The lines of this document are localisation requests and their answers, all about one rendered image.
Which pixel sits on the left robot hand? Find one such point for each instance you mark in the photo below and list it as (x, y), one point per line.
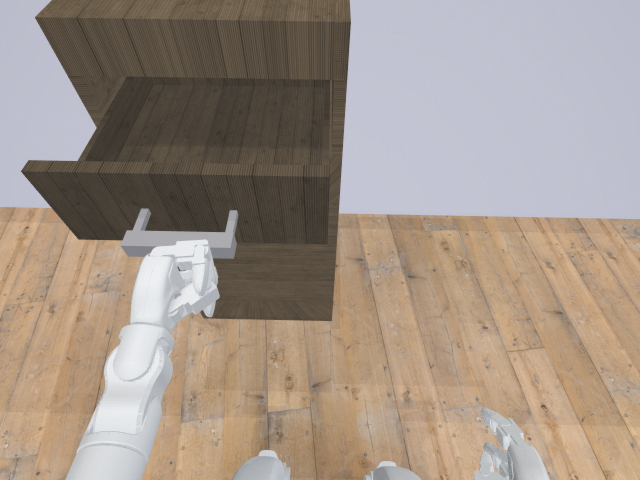
(159, 281)

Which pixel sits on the robot shin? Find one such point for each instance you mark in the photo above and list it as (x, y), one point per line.
(386, 463)
(268, 453)

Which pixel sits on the cabinet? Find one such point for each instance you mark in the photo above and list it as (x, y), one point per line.
(101, 42)

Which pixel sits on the drawer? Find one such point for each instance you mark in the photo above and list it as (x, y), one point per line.
(192, 149)

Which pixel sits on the robot right shin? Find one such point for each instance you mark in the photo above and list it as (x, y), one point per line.
(386, 463)

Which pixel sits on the right robot hand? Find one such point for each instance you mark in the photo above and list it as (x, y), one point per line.
(522, 462)

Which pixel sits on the left robot forearm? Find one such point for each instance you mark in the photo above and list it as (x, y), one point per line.
(118, 441)

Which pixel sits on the handle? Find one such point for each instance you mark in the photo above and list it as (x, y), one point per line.
(139, 243)

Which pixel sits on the robot left shin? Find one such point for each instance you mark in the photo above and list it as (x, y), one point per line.
(268, 453)

